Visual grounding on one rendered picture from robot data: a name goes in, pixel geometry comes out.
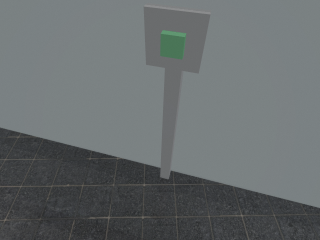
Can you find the button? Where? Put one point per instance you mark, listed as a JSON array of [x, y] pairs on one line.
[[172, 44]]

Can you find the panel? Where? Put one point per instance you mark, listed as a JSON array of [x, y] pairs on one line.
[[194, 22]]

